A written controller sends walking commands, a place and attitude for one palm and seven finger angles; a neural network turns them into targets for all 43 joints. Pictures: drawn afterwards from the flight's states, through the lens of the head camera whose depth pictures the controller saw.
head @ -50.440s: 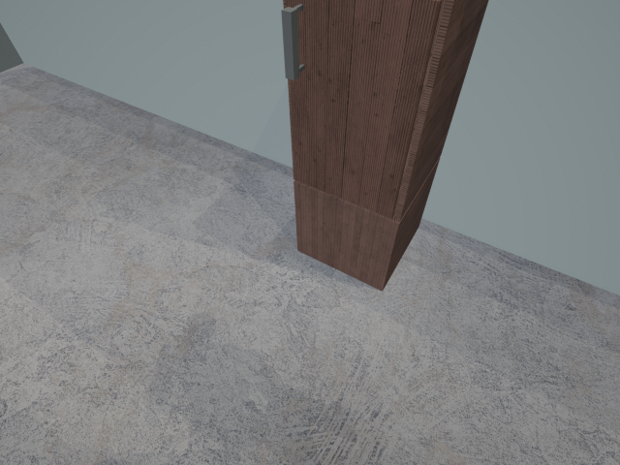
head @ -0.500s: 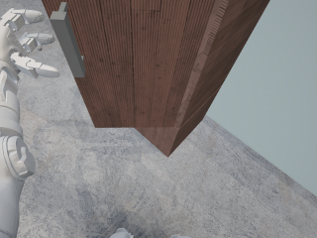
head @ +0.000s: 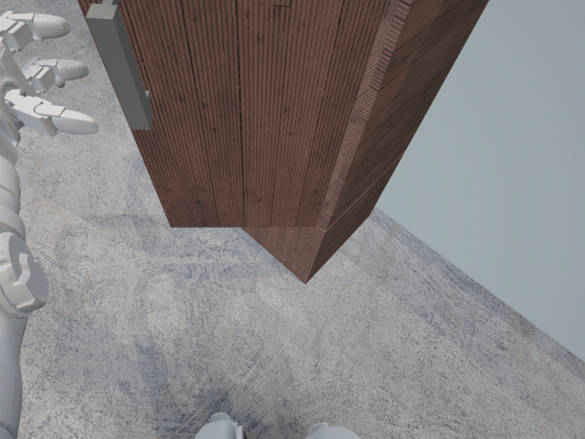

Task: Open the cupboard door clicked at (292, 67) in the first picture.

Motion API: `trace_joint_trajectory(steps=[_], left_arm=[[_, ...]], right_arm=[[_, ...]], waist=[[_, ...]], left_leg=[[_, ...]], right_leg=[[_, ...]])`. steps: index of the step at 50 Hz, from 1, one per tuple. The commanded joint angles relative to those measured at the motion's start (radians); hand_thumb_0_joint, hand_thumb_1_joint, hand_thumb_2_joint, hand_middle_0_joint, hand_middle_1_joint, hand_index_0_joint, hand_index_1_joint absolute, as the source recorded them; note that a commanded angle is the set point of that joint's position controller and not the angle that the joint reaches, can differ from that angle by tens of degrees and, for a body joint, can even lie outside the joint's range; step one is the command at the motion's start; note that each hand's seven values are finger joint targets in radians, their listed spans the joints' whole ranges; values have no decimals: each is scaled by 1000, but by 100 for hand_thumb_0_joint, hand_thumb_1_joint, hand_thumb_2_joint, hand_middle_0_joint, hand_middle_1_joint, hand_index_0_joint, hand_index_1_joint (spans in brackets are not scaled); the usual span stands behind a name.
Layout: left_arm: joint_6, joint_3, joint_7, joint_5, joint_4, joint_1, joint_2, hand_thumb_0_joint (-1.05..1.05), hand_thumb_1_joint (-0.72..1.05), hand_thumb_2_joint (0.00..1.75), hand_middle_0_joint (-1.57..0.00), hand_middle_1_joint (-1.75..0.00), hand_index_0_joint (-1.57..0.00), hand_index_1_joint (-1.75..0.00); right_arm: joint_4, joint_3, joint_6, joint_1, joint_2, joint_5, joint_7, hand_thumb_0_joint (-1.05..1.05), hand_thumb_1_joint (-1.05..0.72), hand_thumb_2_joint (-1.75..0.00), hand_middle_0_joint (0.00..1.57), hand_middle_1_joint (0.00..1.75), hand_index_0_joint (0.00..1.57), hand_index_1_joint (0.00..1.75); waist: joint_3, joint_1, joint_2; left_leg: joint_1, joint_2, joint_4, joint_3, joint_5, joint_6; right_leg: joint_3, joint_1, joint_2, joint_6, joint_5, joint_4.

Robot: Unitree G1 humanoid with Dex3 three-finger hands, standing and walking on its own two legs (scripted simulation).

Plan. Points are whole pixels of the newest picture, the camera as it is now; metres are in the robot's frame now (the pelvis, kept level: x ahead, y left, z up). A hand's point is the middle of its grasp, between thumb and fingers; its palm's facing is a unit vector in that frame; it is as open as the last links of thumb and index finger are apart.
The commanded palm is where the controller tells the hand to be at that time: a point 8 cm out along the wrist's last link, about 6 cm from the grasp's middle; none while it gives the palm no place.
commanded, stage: move the hooked fingers beside the handle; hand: left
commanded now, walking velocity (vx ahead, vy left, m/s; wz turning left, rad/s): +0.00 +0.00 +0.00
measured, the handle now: (128, 64) +0.56 +0.16 +0.16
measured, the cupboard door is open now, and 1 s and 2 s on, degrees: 45 44 44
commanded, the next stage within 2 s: slide the fingers in behind the handle in 0.10 s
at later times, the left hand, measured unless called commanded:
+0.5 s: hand (80, 81) +0.52 +0.20 +0.16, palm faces -0.04 -1.00 +0.00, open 14.0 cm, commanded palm +0.50 +0.24 +0.15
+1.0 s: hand (116, 86) +0.52 +0.17 +0.16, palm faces -0.03 -1.00 -0.02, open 13.9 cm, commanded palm +0.50 +0.21 +0.15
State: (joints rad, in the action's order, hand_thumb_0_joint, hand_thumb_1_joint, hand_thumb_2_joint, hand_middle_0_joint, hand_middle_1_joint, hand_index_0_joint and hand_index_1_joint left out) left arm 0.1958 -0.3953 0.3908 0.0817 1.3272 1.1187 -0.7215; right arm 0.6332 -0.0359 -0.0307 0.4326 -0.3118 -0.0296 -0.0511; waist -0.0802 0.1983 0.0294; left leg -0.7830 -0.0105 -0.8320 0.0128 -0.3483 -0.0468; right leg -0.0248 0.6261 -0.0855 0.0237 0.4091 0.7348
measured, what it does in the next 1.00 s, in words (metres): stands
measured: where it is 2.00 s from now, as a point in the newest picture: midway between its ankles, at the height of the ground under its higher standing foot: outside the picture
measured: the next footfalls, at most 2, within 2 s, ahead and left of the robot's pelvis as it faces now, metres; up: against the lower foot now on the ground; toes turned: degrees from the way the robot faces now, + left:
none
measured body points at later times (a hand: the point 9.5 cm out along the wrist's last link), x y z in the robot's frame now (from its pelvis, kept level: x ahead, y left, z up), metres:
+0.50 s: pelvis +0.00 +0.00 +0.00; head +0.09 +0.02 +0.44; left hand +0.52 +0.26 +0.16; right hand -0.03 -0.26 -0.10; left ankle +0.02 +0.08 -0.70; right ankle -0.04 -0.11 -0.70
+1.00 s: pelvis -0.01 -0.01 +0.00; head +0.09 +0.00 +0.44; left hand +0.51 +0.22 +0.16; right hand -0.02 -0.28 -0.11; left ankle +0.02 +0.08 -0.70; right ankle -0.04 -0.11 -0.70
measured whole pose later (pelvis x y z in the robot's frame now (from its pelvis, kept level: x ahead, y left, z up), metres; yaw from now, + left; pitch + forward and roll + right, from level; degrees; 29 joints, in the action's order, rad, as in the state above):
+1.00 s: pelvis -0.01 -0.01 +0.00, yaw +1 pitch +16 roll -3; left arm 0.23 -0.33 0.25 0.09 1.26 1.10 -0.56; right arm 0.66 -0.02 0.01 0.45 -0.30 -0.02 -0.02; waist -0.08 0.18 0.04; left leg -0.77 -0.01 -0.82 0.02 -0.33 -0.03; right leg -0.03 0.63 -0.08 0.04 0.41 0.76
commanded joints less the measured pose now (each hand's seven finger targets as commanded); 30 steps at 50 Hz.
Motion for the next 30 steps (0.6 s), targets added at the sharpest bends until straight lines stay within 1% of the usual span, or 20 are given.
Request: trace_joint_trajectory(steps=[1,3,4,5,8,9,10,11,13,14,15,17,19,20,23,24,27,28,29,30], left_arm=[[69,-13,20,36,-214,486,-250,0,-50,30,-30,-120,-30,-120],[71,20,26,50,-218,525,-214,0,-50,30,-30,-120,-30,-120],[77,-42,25,39,-231,530,-290,0,-50,30,-30,-120,-30,-120],[75,-16,28,41,-230,514,-263,0,-50,30,-30,-120,-30,-120],[81,-8,23,50,-277,531,-229,0,-50,30,-30,-120,-30,-120],[82,-61,18,36,-277,513,-293,0,-50,30,-30,-120,-30,-120],[76,-63,14,36,-267,467,-287,0,-50,30,-30,-120,-30,-120],[72,-62,10,39,-282,453,-276,0,-50,30,-30,-120,-30,-120],[63,-24,4,50,-294,431,-204,0,-50,30,-30,-120,-30,-120],[53,-45,-1,33,-270,400,-228,0,-50,30,-30,-120,-30,-120],[39,-11,-5,40,-253,387,-183,0,-50,30,-30,-120,-30,-120],[30,-29,-16,38,-246,402,-207,0,-50,30,-30,-120,-30,-120],[43,-38,-31,37,-287,411,-207,0,-50,30,-30,-120,-30,-120],[52,-7,-36,40,-313,428,-166,0,-50,30,-30,-120,-30,-120],[87,5,-54,50,-363,425,-125,0,-50,30,-30,-120,-30,-120],[90,-21,-58,44,-355,405,-141,0,-50,30,-30,-120,-30,-120],[88,36,-55,58,-370,409,-58,0,-50,30,-30,-120,-30,-120],[89,60,-57,68,-387,422,-24,0,-50,30,-30,-120,-30,-120],[83,40,-63,60,-373,415,-39,0,-50,30,-30,-120,-30,-120],[74,52,-67,63,-359,427,-31,0,-50,30,-30,-120,-30,-120]], right_arm=[[-32,67,14,179,-192,0,-19,0,-90,-90,20,30,20,30],[-22,63,19,186,-189,3,-22,0,-90,-90,20,30,20,30],[-18,69,19,193,-200,2,-22,0,-90,-90,20,30,20,30],[-20,66,19,190,-194,4,-20,0,-90,-90,20,30,20,30],[-12,69,25,209,-187,11,-18,0,-90,-90,20,30,20,30],[-10,73,23,212,-193,9,-14,0,-90,-90,20,30,20,30],[-16,72,20,213,-191,12,-11,0,-90,-90,20,30,20,30],[-22,74,18,211,-188,10,-9,0,-90,-90,20,30,20,30],[-28,73,20,210,-177,14,-2,0,-90,-90,20,30,20,30],[-29,77,15,208,-183,9,1,0,-90,-90,20,30,20,30],[-32,76,13,203,-180,11,3,0,-90,-90,20,30,20,30],[-34,78,12,206,-184,10,3,0,-90,-90,20,30,20,30],[-42,79,14,200,-183,8,3,0,-90,-90,20,30,20,30],[-41,79,17,195,-176,12,6,0,-90,-90,20,30,20,30],[-40,81,24,195,-169,16,12,0,-90,-90,20,30,20,30],[-36,85,24,191,-172,14,15,0,-90,-90,20,30,20,30],[-36,86,29,174,-164,11,20,0,-90,-90,20,30,20,30],[-37,85,29,173,-161,11,18,0,-90,-90,20,30,20,30],[-31,87,30,167,-164,8,22,0,-90,-90,20,30,20,30],[-29,84,31,163,-164,9,22,0,-90,-90,20,30,20,30]], waist=[[-410,19,119],[-388,38,134],[-431,20,136],[-435,19,164],[-483,16,190],[-509,-4,197],[-512,-14,196],[-516,-19,197],[-494,-17,183],[-482,-26,156],[-434,-14,143],[-397,-11,103],[-415,-16,122],[-415,-9,144],[-436,-15,162],[-460,-21,137],[-449,-17,135],[-441,-6,138],[-442,-17,138],[-417,-9,119]], left_leg=[[493,-19,43,74,349,0],[491,-19,46,75,334,-3],[509,-24,42,78,338,-1],[516,-21,48,81,342,2],[567,-22,38,86,414,4],[584,-27,35,89,429,9],[582,-26,39,91,453,11],[586,-27,41,86,462,12],[582,-22,41,79,481,9],[572,-26,41,77,464,9],[543,-24,52,75,431,7],[501,-23,62,71,382,2],[533,-25,63,69,407,4],[550,-26,64,72,405,7],[597,-30,56,86,460,14],[616,-33,51,86,470,14],[621,-30,56,88,458,15],[626,-30,53,89,470,13],[632,-31,54,88,456,14],[606,-28,59,90,429,13]], right_leg=[[14,65,16,-7,-321,-94],[10,76,17,-5,-299,-98],[15,79,13,-8,-298,-96],[11,78,13,-4,-293,-95],[4,79,11,0,-326,-87],[5,79,7,-1,-333,-82],[-1,65,6,2,-345,-79],[0,57,6,1,-355,-80],[-8,44,4,2,-372,-82],[-6,58,2,-3,-364,-84],[-9,63,2,-3,-346,-93],[-6,50,3,-6,-328,-98],[-1,54,4,-4,-342,-95],[-5,66,5,-3,-329,-96],[-12,72,4,5,-337,-83],[-8,74,1,1,-350,-81],[-12,71,2,2,-345,-82],[-14,73,6,3,-346,-83],[-11,87,4,1,-341,-84],[-11,82,5,1,-332,-87]])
